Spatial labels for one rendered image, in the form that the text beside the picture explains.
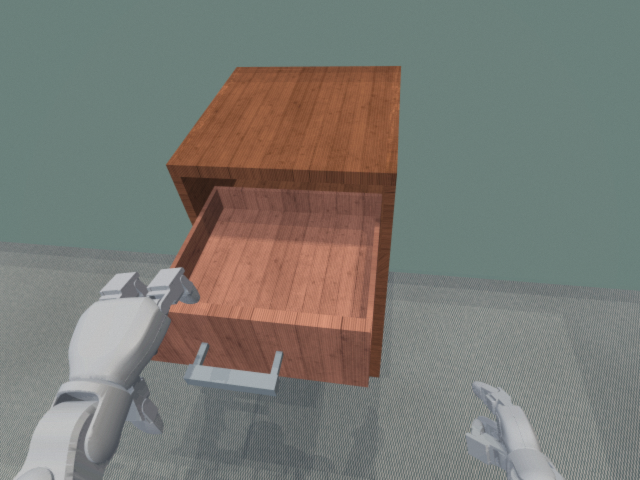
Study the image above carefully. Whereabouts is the right robot hand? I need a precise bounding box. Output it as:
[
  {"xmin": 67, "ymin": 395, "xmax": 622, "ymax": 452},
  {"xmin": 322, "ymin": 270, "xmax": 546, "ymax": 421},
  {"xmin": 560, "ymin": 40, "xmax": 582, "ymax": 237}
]
[{"xmin": 466, "ymin": 381, "xmax": 542, "ymax": 471}]

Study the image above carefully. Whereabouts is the handle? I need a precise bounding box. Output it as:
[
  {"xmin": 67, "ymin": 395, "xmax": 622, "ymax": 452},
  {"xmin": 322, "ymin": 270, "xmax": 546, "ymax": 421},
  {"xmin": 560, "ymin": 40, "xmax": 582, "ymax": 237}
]
[{"xmin": 183, "ymin": 342, "xmax": 284, "ymax": 396}]

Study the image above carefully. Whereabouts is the cabinet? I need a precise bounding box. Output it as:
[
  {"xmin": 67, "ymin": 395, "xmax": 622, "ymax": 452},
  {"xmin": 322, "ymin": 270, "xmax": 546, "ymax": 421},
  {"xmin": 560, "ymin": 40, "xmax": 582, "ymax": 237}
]
[{"xmin": 166, "ymin": 66, "xmax": 401, "ymax": 377}]

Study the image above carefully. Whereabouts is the right robot forearm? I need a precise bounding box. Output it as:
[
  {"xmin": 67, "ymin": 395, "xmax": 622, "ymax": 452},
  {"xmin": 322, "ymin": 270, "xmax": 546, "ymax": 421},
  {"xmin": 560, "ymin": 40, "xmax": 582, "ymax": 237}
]
[{"xmin": 506, "ymin": 448, "xmax": 566, "ymax": 480}]

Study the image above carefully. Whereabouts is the left robot hand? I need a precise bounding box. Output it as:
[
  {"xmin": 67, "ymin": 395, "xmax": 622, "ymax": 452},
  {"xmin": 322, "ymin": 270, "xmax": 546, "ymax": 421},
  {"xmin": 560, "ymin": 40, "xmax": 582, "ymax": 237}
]
[{"xmin": 68, "ymin": 267, "xmax": 200, "ymax": 434}]

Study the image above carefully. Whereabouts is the left robot forearm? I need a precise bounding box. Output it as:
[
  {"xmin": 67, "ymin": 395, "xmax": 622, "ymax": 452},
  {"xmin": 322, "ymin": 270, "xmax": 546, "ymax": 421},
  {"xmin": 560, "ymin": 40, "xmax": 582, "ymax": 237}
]
[{"xmin": 13, "ymin": 378, "xmax": 133, "ymax": 480}]

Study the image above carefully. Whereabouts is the drawer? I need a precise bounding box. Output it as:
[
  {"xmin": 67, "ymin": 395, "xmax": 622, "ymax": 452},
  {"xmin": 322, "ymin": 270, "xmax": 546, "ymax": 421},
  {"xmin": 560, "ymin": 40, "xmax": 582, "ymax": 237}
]
[{"xmin": 151, "ymin": 186, "xmax": 382, "ymax": 387}]

